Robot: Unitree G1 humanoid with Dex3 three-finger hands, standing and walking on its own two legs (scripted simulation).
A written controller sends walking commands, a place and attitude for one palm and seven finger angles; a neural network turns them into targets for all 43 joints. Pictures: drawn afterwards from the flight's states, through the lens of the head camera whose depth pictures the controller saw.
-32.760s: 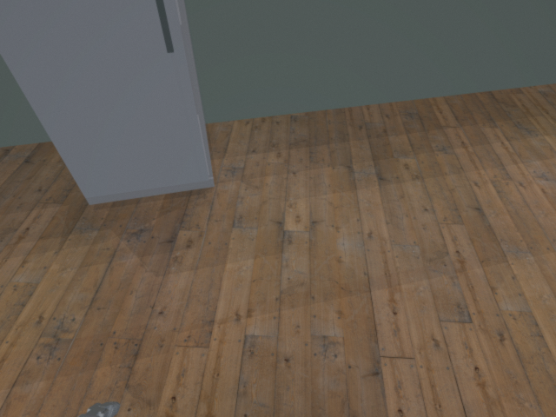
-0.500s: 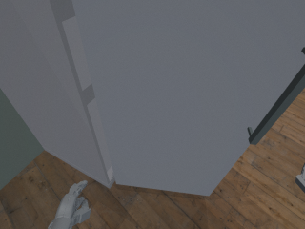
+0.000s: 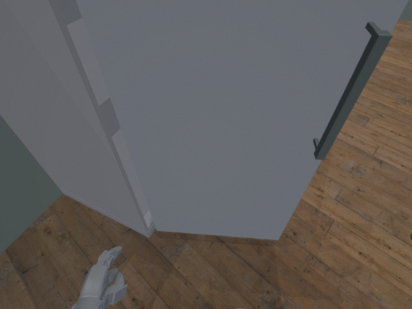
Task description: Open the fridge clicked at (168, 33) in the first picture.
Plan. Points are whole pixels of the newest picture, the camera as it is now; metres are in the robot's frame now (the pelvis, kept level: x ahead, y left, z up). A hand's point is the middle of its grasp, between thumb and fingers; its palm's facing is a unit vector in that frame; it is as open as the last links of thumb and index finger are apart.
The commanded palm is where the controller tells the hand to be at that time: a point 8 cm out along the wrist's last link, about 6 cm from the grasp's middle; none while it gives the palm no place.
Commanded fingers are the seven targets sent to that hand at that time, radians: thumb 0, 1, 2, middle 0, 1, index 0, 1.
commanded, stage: step back with the hand held close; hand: right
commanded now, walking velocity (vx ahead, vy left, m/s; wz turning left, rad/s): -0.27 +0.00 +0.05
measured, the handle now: (341, 102) +0.51 -0.27 +0.15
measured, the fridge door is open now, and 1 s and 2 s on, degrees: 68 68 68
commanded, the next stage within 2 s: stop stepping back and stand still in 0.56 s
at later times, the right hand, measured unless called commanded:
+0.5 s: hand out of the picture +0.09 -0.28 +0.18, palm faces +0.54 +0.74 -0.40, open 7.4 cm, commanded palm +0.04 -0.31 +0.19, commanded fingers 0.00 -0.90 -0.90 0.20 0.30 0.20 0.30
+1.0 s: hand out of the picture +0.01 -0.29 +0.19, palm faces +0.49 +0.79 -0.37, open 7.4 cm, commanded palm -0.05 -0.32 +0.19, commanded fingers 0.00 -0.90 -0.90 0.20 0.30 0.20 0.30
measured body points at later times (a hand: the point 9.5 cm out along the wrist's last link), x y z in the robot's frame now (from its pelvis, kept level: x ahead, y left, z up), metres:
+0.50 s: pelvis -0.07 +0.00 -0.01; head -0.07 -0.03 +0.44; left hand +0.13 +0.22 -0.08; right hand +0.06 -0.31 +0.20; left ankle +0.04 +0.12 -0.73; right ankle +0.01 -0.10 -0.69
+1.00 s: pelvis -0.18 -0.02 +0.00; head -0.21 -0.04 +0.45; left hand -0.03 +0.22 -0.08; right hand -0.02 -0.33 +0.21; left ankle -0.16 +0.11 -0.73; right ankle -0.11 -0.12 -0.73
